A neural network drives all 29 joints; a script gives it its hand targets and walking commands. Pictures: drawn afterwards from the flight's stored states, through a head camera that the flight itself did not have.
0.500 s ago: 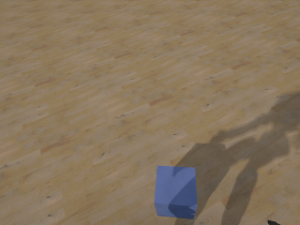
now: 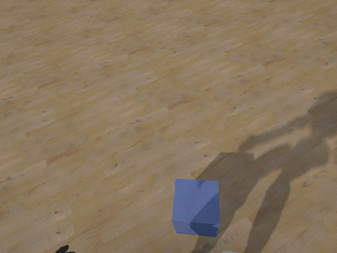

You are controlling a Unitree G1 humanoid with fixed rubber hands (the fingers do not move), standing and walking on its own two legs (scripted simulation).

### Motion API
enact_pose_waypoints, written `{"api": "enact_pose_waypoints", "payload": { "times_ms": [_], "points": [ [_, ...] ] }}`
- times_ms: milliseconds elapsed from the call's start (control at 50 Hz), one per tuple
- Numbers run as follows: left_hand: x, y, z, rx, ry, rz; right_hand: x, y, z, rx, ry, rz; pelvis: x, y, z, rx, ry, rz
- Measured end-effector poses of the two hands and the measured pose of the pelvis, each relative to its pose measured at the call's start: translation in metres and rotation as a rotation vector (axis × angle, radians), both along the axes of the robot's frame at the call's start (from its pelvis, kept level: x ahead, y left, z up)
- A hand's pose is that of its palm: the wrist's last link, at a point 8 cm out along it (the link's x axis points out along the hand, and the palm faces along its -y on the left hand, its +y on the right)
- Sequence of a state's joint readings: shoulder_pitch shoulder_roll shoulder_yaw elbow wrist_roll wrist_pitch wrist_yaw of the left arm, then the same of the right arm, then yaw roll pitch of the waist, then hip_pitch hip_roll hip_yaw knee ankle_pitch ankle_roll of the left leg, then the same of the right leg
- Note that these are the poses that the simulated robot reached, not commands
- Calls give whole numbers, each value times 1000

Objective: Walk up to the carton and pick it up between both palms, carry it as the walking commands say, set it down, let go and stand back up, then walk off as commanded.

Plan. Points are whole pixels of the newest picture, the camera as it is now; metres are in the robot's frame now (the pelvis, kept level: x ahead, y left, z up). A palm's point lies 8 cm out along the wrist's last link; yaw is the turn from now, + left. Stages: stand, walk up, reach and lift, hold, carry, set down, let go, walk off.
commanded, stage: walk up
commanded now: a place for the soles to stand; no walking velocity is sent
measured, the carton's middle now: (196, 208) +0.41 -0.05 -0.63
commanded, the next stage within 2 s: reach and lift in 0.42 s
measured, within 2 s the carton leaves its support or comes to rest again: neither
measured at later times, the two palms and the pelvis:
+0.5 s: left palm out of the picture +0.11 +0.30 -0.07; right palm out of the picture +0.06 -0.31 -0.13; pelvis -0.01 -0.01 +0.00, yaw +0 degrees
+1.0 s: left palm (97, 221) +0.24 +0.25 -0.12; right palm (288, 224) +0.21 -0.27 -0.13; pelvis +0.01 +0.02 -0.03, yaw -1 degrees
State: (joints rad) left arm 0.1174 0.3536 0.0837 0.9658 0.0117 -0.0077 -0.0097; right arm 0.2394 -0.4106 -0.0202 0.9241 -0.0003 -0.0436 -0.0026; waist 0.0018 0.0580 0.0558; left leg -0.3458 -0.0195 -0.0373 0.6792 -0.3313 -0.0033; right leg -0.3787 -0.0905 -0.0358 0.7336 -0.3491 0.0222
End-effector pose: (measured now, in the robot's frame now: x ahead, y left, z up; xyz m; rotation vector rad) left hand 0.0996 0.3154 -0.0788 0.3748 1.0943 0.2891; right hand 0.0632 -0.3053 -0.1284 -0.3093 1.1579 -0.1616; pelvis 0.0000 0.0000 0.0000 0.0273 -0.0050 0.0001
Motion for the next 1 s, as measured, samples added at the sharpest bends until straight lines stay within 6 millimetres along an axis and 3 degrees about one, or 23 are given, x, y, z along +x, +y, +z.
{"api": "enact_pose_waypoints", "payload": {
  "times_ms": [200,480,520,680,840,1000],
  "points": [
    [10,-7,5,0,-35,-3,2,-5,0,4,-20,-6,0,-5,1,6,0,0],
    [5,-12,5,-9,-24,7,-5,-8,0,6,-3,-10,-4,-8,2,10,-1,0],
    [14,-16,7,-23,-47,1,6,-3,4,13,-10,8,-8,-7,2,9,-8,-2],
    [58,-39,-2,-110,-97,-97,95,25,27,50,-195,106,-24,1,-1,-5,-35,-23],
    [74,-53,-33,-169,-69,-57,106,30,9,36,-106,78,-5,14,-10,-25,-5,-24],
    [137,-68,-44,-174,-214,-61,143,39,-5,49,-170,83,9,21,-27,-38,137,-23]
  ]
}}
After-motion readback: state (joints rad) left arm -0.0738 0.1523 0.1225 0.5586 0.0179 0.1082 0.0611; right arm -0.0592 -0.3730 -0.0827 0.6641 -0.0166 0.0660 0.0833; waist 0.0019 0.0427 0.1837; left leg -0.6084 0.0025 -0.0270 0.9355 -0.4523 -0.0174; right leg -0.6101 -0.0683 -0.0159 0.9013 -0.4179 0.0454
